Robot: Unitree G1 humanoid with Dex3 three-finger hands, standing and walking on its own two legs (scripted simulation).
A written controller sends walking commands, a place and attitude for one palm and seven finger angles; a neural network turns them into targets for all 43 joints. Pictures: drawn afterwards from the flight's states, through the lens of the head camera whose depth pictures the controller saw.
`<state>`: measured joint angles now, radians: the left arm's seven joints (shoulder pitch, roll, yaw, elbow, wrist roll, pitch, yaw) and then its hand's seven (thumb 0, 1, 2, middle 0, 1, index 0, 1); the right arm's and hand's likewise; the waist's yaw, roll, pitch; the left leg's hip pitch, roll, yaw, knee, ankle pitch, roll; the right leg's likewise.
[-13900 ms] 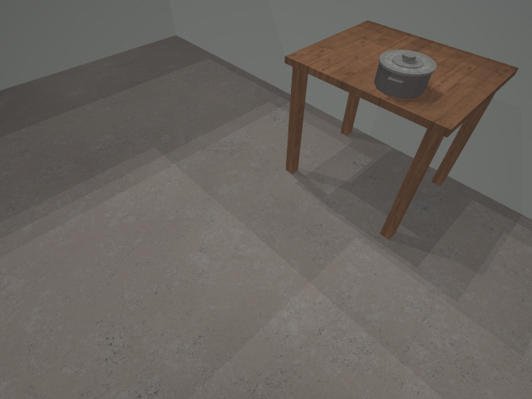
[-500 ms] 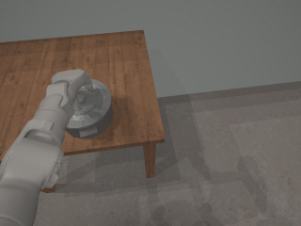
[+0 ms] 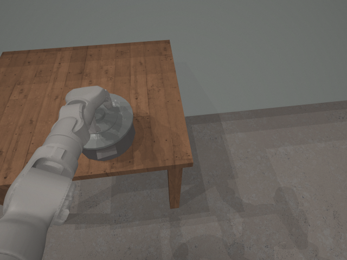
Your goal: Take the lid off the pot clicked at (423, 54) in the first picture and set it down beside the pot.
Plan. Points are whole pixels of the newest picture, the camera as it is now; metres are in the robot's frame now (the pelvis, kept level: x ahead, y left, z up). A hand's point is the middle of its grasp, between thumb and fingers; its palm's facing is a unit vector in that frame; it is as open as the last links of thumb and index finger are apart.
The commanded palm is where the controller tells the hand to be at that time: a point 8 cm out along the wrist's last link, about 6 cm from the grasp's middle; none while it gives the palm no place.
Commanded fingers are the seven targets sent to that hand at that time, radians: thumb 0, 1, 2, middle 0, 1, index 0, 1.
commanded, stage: close the fingers and squeeze the knob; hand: left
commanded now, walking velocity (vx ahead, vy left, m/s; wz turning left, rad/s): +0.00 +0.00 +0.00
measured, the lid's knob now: (96, 114) +0.50 +0.19 +0.00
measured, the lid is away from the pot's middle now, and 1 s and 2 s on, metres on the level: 0.00 0.00 0.00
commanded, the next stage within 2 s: lift the lid straight up in 1.66 s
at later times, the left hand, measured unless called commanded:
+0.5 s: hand (92, 118) +0.46 +0.19 +0.03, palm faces -0.43 -0.08 -0.90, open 8.5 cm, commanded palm +0.47 +0.19 +0.08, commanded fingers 0.00 0.25 0.80 -0.59 -1.11 -0.59 -1.11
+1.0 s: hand (92, 116) +0.47 +0.19 +0.03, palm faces -0.43 -0.08 -0.90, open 7.4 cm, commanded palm +0.48 +0.19 +0.08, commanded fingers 0.00 0.60 0.47 -0.83 -1.07 -0.83 -1.07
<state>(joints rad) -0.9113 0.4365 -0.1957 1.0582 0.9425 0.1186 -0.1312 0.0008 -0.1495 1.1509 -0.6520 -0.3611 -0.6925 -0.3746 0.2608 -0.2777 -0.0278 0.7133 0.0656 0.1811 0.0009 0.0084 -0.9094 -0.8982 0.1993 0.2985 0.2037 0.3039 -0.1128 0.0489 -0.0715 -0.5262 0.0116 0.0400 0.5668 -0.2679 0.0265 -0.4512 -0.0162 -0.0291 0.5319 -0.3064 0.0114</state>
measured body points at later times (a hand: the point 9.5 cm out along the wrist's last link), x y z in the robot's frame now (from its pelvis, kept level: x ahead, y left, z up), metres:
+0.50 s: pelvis +0.00 +0.00 +0.00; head +0.08 -0.01 +0.44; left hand +0.48 +0.19 +0.08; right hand +0.02 -0.28 -0.14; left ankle +0.00 +0.10 -0.73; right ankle -0.04 -0.13 -0.73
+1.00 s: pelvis +0.00 +0.00 +0.00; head +0.08 -0.01 +0.44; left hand +0.49 +0.19 +0.08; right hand +0.03 -0.27 -0.14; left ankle +0.00 +0.10 -0.73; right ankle -0.04 -0.13 -0.73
